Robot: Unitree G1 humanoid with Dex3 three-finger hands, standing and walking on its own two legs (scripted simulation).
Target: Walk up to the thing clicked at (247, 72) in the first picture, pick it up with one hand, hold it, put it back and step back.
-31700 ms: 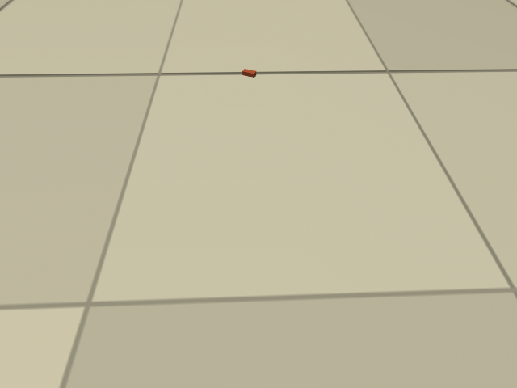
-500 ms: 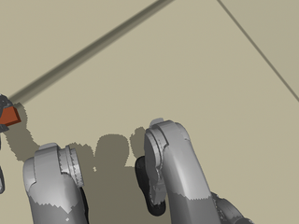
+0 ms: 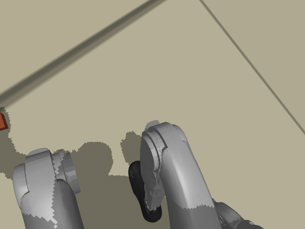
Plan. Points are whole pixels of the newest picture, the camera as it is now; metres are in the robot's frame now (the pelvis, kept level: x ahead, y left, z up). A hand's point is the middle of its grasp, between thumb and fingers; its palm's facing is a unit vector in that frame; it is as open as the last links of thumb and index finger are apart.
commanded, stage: rest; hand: left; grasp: from above
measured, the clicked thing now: out of the picture +0.41 +0.31 -0.27
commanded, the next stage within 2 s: open in 0.52 s
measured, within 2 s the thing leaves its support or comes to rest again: rests again in 0.20 s
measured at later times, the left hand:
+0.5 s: hand out of the picture +0.39 +0.32 -0.23, palm faces -0.44 -0.20 -0.88, open 7.1 cm
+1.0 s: hand out of the picture +0.39 +0.32 -0.24, palm faces -0.41 -0.17 -0.90, open 9.1 cm
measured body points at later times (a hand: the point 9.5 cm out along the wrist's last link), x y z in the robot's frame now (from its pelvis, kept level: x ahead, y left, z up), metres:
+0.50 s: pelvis +0.00 +0.00 +0.00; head +0.24 +0.12 +0.36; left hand +0.41 +0.33 -0.18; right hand +0.05 -0.26 -0.07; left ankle +0.06 +0.12 -0.25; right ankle +0.11 -0.12 -0.25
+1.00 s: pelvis -0.01 +0.00 +0.00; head +0.24 +0.13 +0.36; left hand +0.40 +0.32 -0.19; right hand +0.07 -0.26 -0.06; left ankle +0.06 +0.12 -0.25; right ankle +0.11 -0.12 -0.25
